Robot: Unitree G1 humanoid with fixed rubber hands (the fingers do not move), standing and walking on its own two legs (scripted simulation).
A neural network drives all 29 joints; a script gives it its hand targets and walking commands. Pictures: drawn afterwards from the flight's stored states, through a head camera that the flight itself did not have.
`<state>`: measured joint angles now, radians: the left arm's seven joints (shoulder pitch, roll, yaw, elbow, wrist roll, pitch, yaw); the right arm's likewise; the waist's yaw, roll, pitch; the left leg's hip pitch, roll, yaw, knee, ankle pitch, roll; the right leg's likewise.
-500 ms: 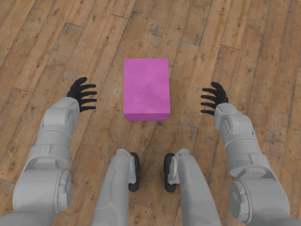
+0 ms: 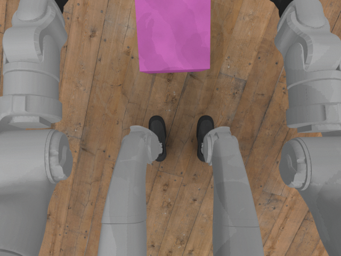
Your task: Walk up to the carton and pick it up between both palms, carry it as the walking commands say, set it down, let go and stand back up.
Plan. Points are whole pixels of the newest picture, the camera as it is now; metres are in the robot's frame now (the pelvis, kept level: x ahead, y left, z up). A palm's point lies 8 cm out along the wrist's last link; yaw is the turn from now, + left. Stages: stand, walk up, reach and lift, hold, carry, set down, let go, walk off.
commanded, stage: reach and lift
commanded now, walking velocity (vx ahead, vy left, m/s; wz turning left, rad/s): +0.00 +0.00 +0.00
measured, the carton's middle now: (173, 30) +0.57 +0.02 -0.53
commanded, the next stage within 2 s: none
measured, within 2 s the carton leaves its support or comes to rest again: neither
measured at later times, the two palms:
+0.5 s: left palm (78, 18) +0.52 +0.22 -0.23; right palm (273, 13) +0.53 -0.18 -0.22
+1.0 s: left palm (107, 26) +0.54 +0.20 -0.37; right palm (244, 31) +0.53 -0.17 -0.37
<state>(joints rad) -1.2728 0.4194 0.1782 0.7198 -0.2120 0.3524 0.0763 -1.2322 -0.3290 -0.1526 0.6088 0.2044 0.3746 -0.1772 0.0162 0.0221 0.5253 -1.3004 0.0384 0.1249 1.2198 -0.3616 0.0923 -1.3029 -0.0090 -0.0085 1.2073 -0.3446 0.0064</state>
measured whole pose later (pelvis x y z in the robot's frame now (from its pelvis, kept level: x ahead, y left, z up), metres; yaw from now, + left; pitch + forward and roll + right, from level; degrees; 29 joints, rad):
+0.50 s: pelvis -0.02 -0.02 -0.07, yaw +1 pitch +29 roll +1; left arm -1.45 0.47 0.18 0.96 -0.18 0.21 0.06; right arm -1.41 -0.33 -0.16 0.83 0.21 0.26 -0.17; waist 0.00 -0.05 0.53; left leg -1.59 0.05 0.11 1.47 -0.40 0.08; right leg -1.61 -0.01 -0.02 1.49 -0.39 -0.02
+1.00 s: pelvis -0.02 -0.03 -0.21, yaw +0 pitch +30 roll -1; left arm -1.51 0.51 0.07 1.02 -0.29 0.21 0.06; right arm -1.42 -0.33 -0.04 0.83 0.31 0.26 -0.24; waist 0.00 -0.01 0.53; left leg -1.99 0.08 0.06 2.02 -0.55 0.08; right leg -1.98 -0.02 -0.08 2.01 -0.54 -0.05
